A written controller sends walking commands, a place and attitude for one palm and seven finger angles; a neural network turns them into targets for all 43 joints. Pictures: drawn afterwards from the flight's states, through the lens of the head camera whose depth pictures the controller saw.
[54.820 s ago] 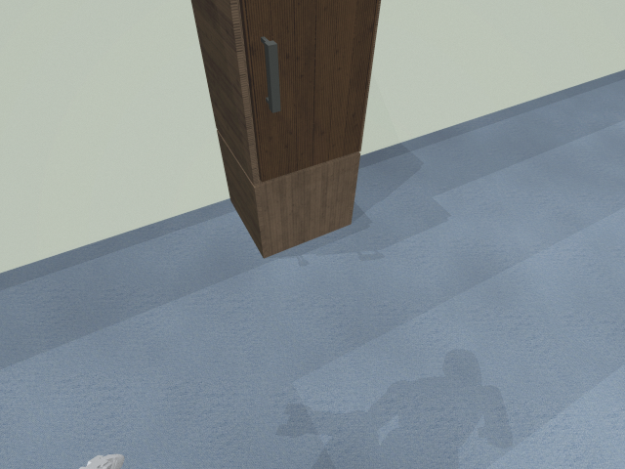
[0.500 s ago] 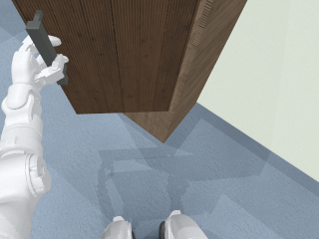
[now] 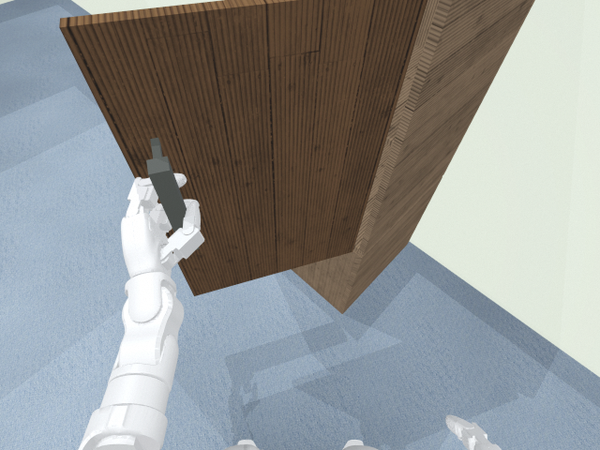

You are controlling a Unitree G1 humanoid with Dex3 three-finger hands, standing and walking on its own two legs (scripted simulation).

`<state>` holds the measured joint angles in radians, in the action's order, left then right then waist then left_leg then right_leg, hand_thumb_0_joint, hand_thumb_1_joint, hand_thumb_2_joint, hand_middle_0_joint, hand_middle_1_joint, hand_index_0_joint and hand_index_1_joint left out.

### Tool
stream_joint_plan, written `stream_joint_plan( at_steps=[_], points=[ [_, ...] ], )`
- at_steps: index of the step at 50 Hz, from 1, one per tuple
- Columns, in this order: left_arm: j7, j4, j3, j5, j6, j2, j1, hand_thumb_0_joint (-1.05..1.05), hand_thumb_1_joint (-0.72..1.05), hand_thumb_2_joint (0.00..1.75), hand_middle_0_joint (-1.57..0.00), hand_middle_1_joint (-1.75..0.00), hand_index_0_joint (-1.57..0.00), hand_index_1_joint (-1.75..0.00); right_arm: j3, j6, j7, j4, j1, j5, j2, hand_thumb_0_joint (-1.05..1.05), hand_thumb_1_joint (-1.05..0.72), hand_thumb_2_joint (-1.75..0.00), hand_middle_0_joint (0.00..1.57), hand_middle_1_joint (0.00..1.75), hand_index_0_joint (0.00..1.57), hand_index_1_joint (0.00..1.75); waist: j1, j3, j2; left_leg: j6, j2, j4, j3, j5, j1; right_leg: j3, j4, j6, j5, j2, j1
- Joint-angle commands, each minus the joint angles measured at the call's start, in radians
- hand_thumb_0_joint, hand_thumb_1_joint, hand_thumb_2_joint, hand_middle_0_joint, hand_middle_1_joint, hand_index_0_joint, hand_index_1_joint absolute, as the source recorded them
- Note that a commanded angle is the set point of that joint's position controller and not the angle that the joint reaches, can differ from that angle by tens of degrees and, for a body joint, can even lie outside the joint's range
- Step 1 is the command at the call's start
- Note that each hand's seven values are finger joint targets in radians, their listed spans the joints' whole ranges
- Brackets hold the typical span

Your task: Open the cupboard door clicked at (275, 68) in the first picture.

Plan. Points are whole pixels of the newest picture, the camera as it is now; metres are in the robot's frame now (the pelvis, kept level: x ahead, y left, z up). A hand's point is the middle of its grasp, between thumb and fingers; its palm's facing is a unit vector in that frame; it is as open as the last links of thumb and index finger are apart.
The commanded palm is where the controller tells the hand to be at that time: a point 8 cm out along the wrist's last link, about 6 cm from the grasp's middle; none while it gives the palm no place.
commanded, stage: pull the door open along its arc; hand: left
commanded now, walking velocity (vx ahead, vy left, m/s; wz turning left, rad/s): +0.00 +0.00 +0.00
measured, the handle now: (174, 199) +0.43 +0.19 +0.06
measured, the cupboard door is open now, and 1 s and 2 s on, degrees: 62 90 93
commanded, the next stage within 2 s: open thumb and fingers to let go in 0.42 s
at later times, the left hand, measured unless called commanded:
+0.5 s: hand (271, 315) +0.27 +0.05 +0.07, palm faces +0.38 -0.93 +0.00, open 6.4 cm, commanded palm +0.22 +0.09 +0.07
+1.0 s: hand (278, 313) +0.27 +0.04 +0.07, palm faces +0.42 -0.91 +0.00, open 11.9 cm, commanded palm +0.22 +0.08 +0.07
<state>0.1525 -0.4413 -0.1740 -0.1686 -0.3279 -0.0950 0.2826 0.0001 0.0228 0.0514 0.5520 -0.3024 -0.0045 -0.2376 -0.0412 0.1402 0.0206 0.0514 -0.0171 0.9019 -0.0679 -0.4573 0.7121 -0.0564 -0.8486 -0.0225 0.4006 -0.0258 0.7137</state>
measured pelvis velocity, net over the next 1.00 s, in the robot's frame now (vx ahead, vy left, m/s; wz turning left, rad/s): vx -0.02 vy -0.06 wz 0.08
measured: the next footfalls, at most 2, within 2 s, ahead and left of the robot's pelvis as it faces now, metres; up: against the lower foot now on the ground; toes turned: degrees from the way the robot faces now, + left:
none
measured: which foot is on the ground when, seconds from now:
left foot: down 0.00-1.00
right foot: down 0.00-1.00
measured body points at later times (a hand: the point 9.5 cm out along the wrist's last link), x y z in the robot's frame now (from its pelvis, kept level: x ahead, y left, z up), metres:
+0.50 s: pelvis -0.01 -0.04 +0.00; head +0.01 -0.05 +0.45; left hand +0.24 +0.09 +0.07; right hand +0.17 -0.24 -0.09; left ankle -0.01 +0.08 -0.69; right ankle +0.00 -0.11 -0.69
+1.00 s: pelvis -0.02 -0.06 +0.00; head +0.01 -0.08 +0.45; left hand +0.24 +0.09 +0.07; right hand +0.17 -0.26 -0.10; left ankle -0.01 +0.08 -0.69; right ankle +0.00 -0.11 -0.69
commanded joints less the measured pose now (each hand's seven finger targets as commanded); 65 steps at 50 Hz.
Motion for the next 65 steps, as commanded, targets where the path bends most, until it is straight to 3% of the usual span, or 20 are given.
stream_joint_plan(
  at_steps=[1,2,4,6,9,13,14,17,19,22,24,26,29,33,38,46,48,55,61,65],
  points=[
    [0.269,0.275,0.057,0.131,-0.024,0.0,0.161,0.0,0.9,0.9,-0.4,-1.35,-0.4,-1.35,0.048,-0.041,0.008,-0.097,0.0,-0.037,-0.106,0.0,-0.9,-0.9,0.2,0.3,0.2,0.3,0.024,0.306,0.004,-0.063,-0.01,-0.095,0.09,0.492,-0.215,-0.016,0.028,-0.003,-0.348,-0.004,-0.174],
    [0.307,0.271,0.1,0.17,-0.01,0.03,0.173,0.0,0.9,0.9,-0.4,-1.35,-0.4,-1.35,0.047,-0.036,0.008,-0.096,0.013,-0.043,-0.104,0.0,-0.9,-0.9,0.2,0.3,0.2,0.3,0.013,0.282,-0.004,-0.061,-0.007,-0.098,0.092,0.45,-0.205,-0.015,0.034,-0.005,-0.333,-0.001,-0.169],
    [0.344,0.314,0.174,0.222,0.001,0.071,0.172,0.0,0.9,0.9,-0.4,-1.35,-0.4,-1.35,0.052,-0.032,0.001,-0.1,0.027,-0.051,-0.103,0.0,-0.9,-0.9,0.2,0.3,0.2,0.3,-0.004,0.296,-0.038,-0.053,-0.007,-0.098,0.093,0.403,-0.213,-0.007,0.047,-0.006,-0.317,0.001,-0.181],
    [0.354,0.367,0.25,0.255,0.008,0.126,0.146,0.0,0.9,0.9,-0.4,-1.35,-0.4,-1.35,0.052,-0.029,-0.006,-0.106,0.052,-0.051,-0.089,0.0,-0.9,-0.9,0.2,0.3,0.2,0.3,0.0,0.305,-0.016,-0.052,-0.004,-0.103,0.089,0.4,-0.236,-0.002,0.052,-0.011,-0.33,0.009,-0.202],
    [0.347,0.432,0.321,0.25,0.026,0.185,0.064,0.0,0.9,0.9,-0.4,-1.35,-0.4,-1.35,0.046,-0.028,-0.015,-0.122,0.081,-0.049,-0.078,0.0,-0.9,-0.9,0.2,0.3,0.2,0.3,0.002,0.29,-0.031,-0.049,-0.002,-0.111,0.089,0.395,-0.253,-0.004,0.07,-0.016,-0.339,0.011,-0.233],
    [0.348,0.487,0.376,0.233,0.036,0.231,-0.039,0.0,0.9,0.9,-0.4,-1.35,-0.4,-1.35,0.033,-0.038,-0.024,-0.139,0.125,-0.049,-0.061,0.0,-0.9,-0.9,0.2,0.3,0.2,0.3,0.009,0.222,-0.063,-0.042,0.008,-0.124,0.086,0.312,-0.227,0.0,0.099,-0.014,-0.302,0.019,-0.255],
    [0.354,0.491,0.387,0.237,0.039,0.237,-0.075,0.0,0.9,0.9,-0.4,-1.35,-0.4,-1.35,0.031,-0.041,-0.026,-0.147,0.134,-0.049,-0.061,0.0,-0.9,-0.9,0.2,0.3,0.2,0.3,0.009,0.204,-0.084,-0.039,0.008,-0.126,0.088,0.291,-0.214,0.004,0.108,-0.013,-0.283,0.02,-0.255],
    [0.382,0.539,0.432,0.263,0.039,0.264,-0.096,0.0,0.9,0.9,-0.4,-1.35,-0.4,-1.35,0.025,-0.051,-0.026,-0.154,0.161,-0.052,-0.05,0.0,-0.9,-0.9,0.2,0.3,0.2,0.3,0.008,0.188,-0.057,-0.036,0.015,-0.12,0.087,0.239,-0.204,0.015,0.115,-0.014,-0.225,0.028,-0.236],
    [0.392,0.528,0.442,0.279,0.051,0.267,-0.2,0.0,0.9,0.9,-0.4,-1.35,-0.4,-1.35,0.022,-0.059,-0.026,-0.162,0.161,-0.055,-0.045,0.0,-0.9,-0.9,0.2,0.3,0.2,0.3,0.018,0.17,-0.101,-0.034,0.02,-0.119,0.088,0.225,-0.181,0.022,0.128,-0.014,-0.219,0.031,-0.256],
    [0.392,0.592,0.468,0.284,0.06,0.281,-0.294,0.0,0.9,0.9,-0.4,-1.35,-0.4,-1.35,0.019,-0.066,-0.026,-0.177,0.182,-0.052,-0.031,0.0,-0.9,-0.9,0.2,0.3,0.2,0.3,0.031,0.188,-0.081,-0.033,0.028,-0.112,0.08,0.213,-0.182,0.045,0.143,-0.012,-0.219,0.041,-0.283],
    [0.392,0.601,0.457,0.267,0.075,0.269,-0.313,0.0,0.9,0.9,-0.4,-1.35,-0.4,-1.35,0.012,-0.067,-0.027,-0.181,0.187,-0.048,-0.032,0.0,-0.9,-0.9,0.2,0.3,0.2,0.3,0.03,0.155,-0.087,-0.035,0.033,-0.116,0.082,0.193,-0.17,0.052,0.164,-0.01,-0.197,0.046,-0.287],
    [0.413,0.598,0.406,0.257,0.075,0.219,-0.167,0.0,0.9,0.9,-0.4,-1.35,-0.4,-1.35,0.006,-0.066,-0.041,-0.162,0.204,-0.052,-0.034,0.0,-0.9,-0.9,0.2,0.3,0.2,0.3,0.01,0.127,-0.109,-0.034,0.038,-0.098,0.086,0.151,-0.147,0.094,0.192,0.005,-0.136,0.064,-0.26],
    [0.423,0.567,0.373,0.262,0.069,0.198,-0.181,0.0,0.69,0.81,-0.38,-1.33,-0.38,-1.33,0.005,-0.067,-0.051,-0.151,0.217,-0.055,-0.025,0.0,-0.9,-0.9,0.2,0.3,0.2,0.3,0.026,0.126,-0.102,-0.037,0.043,-0.09,0.086,0.13,-0.134,0.134,0.221,0.008,-0.08,0.078,-0.267],
    [0.411,0.542,0.382,0.259,0.057,0.214,-0.155,0.0,0.41,0.69,-0.36,-1.3,-0.36,-1.3,0.009,-0.074,-0.053,-0.14,0.21,-0.058,-0.022,0.0,-0.9,-0.9,0.2,0.3,0.2,0.3,0.02,0.148,-0.127,-0.038,0.045,-0.085,0.088,0.131,-0.118,0.164,0.227,0.024,-0.123,0.097,-0.296],
    [0.387,0.535,0.375,0.247,0.049,0.205,-0.186,0.0,0.06,0.54,-0.34,-1.26,-0.34,-1.26,0.014,-0.07,-0.05,-0.142,0.202,-0.054,-0.028,0.0,-0.9,-0.9,0.2,0.3,0.2,0.3,0.025,0.17,-0.129,-0.039,0.044,-0.087,0.087,0.15,-0.111,0.168,0.213,0.03,-0.206,0.103,-0.327],
    [0.382,0.542,0.388,0.247,0.041,0.217,-0.175,0.0,-0.5,0.3,-0.3,-1.2,-0.3,-1.2,0.017,-0.068,-0.05,-0.145,0.196,-0.052,-0.028,0.0,-0.9,-0.9,0.2,0.3,0.2,0.3,0.022,0.171,-0.125,-0.038,0.043,-0.087,0.089,0.158,-0.121,0.157,0.202,0.026,-0.209,0.1,-0.316],
    [0.382,0.54,0.376,0.244,0.041,0.21,-0.194,0.0,-0.5,0.3,-0.3,-1.2,-0.3,-1.2,0.018,-0.068,-0.051,-0.146,0.19,-0.052,-0.03,0.0,-0.9,-0.9,0.2,0.3,0.2,0.3,0.027,0.182,-0.136,-0.038,0.043,-0.087,0.086,0.169,-0.125,0.146,0.194,0.027,-0.234,0.096,-0.323],
    [0.384,0.566,0.389,0.253,0.047,0.22,-0.258,0.0,-0.5,0.3,-0.24,-0.85,-0.24,-0.85,0.019,-0.066,-0.048,-0.16,0.182,-0.052,-0.029,0.0,-0.9,-0.9,0.2,0.3,0.2,0.3,0.036,0.182,-0.125,-0.039,0.041,-0.095,0.085,0.196,-0.138,0.119,0.171,0.019,-0.279,0.085,-0.324],
    [0.388,0.585,0.397,0.252,0.047,0.224,-0.226,0.0,-0.5,0.3,-0.19,-0.55,-0.19,-0.55,0.016,-0.068,-0.05,-0.164,0.19,-0.052,-0.03,0.0,-0.9,-0.9,0.2,0.3,0.2,0.3,0.027,0.158,-0.115,-0.036,0.038,-0.092,0.085,0.181,-0.148,0.096,0.167,0.011,-0.216,0.072,-0.277],
    [0.4,0.574,0.384,0.257,0.051,0.211,-0.232,0.0,-0.5,0.3,-0.16,-0.35,-0.16,-0.35,0.015,-0.066,-0.052,-0.165,0.197,-0.051,-0.028,0.0,-0.9,-0.9,0.2,0.3,0.2,0.3,0.039,0.163,-0.09,-0.038,0.04,-0.09,0.082,0.177,-0.15,0.09,0.161,0.001,-0.175,0.065,-0.268]
  ],
)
